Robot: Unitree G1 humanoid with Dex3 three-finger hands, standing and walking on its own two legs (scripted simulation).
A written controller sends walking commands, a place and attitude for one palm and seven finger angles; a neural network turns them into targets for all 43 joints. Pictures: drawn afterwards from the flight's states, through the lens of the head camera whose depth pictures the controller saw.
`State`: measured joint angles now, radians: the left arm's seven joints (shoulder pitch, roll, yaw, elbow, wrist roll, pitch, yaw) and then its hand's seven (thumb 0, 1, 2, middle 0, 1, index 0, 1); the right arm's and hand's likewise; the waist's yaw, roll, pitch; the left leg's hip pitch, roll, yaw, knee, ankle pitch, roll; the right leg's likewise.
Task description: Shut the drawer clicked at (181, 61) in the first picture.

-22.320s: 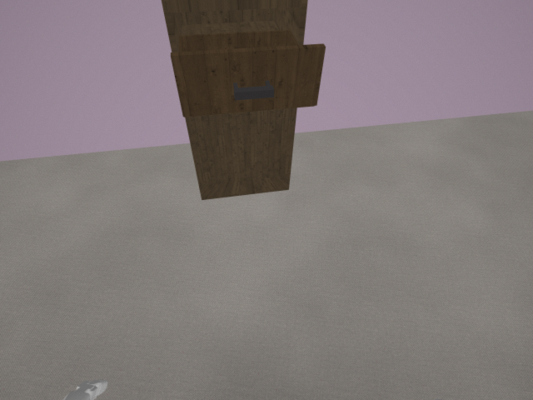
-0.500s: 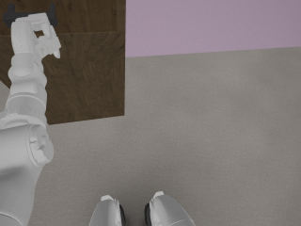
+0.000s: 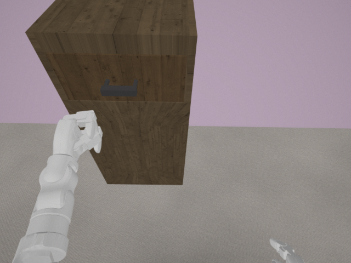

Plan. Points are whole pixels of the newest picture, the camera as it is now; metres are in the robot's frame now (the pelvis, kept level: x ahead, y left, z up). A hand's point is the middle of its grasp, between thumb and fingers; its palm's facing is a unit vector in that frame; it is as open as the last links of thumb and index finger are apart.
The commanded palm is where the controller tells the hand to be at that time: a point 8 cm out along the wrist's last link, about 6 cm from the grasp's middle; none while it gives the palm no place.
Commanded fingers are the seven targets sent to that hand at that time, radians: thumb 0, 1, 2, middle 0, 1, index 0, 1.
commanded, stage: draw the hand back to the body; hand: left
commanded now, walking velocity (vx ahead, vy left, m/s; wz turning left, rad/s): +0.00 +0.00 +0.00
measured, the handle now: (120, 86) +0.61 +0.19 +0.04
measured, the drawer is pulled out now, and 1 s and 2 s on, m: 0.00 0.00 0.00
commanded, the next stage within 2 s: step back with the hand held close in 0.90 s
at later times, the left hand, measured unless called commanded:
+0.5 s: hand (40, 185) +0.22 +0.22 +0.17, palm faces +0.28 -0.92 -0.29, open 3.2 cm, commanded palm +0.17 +0.27 +0.18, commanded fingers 0.00 0.90 0.90 -1.40 -1.60 -1.40 -1.60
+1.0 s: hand (4, 223) +0.16 +0.23 +0.19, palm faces +0.40 -0.84 -0.36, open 3.2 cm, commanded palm +0.11 +0.27 +0.21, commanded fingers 0.00 0.90 0.90 -1.40 -1.60 -1.40 -1.60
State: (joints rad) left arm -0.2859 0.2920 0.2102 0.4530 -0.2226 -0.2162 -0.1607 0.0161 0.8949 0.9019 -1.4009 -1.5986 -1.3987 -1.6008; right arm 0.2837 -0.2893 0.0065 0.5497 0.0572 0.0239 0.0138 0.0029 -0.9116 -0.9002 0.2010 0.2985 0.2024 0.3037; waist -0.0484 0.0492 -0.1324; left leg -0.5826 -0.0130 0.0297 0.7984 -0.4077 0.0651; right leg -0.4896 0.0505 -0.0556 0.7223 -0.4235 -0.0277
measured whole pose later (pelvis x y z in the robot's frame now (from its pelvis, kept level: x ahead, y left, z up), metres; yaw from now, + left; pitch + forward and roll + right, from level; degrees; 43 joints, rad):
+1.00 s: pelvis -0.02 -0.01 +0.03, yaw +0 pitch -5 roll -1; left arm 0.53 0.32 0.26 -0.44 -0.08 -0.10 0.11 0.01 0.89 0.90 -1.41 -1.60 -1.41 -1.60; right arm 0.19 -0.24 0.02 0.62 0.01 -0.08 -0.07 0.01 -0.91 -0.90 0.20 0.30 0.20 0.30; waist 0.06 0.07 0.01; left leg -0.12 -0.03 0.04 0.43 -0.23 0.05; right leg -0.04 0.05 -0.03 0.37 -0.25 -0.04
